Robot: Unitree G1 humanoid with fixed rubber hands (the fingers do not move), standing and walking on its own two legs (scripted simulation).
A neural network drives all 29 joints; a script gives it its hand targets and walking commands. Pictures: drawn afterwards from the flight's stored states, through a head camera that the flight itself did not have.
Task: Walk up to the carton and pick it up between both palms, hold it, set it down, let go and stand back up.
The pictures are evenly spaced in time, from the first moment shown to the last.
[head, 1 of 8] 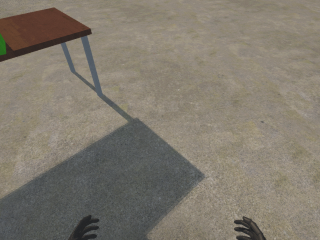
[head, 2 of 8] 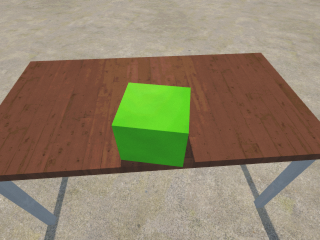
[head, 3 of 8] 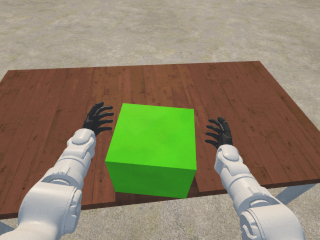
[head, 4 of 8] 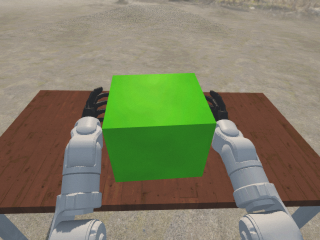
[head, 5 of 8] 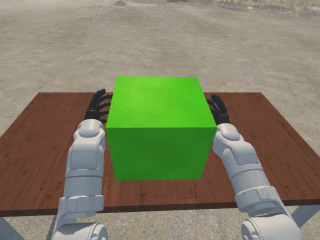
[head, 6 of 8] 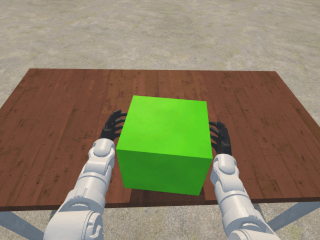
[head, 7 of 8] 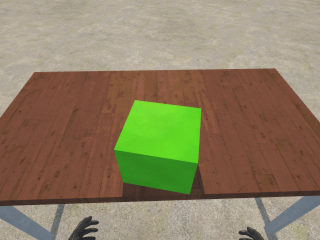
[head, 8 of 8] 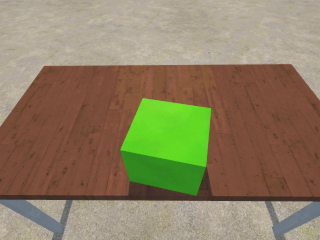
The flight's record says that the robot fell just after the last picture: no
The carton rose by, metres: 0.19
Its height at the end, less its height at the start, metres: +0.00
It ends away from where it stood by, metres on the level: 0.02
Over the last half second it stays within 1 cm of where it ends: yes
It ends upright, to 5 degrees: yes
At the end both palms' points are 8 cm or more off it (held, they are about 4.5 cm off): yes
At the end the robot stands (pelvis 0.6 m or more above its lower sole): yes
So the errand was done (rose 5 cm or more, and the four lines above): yes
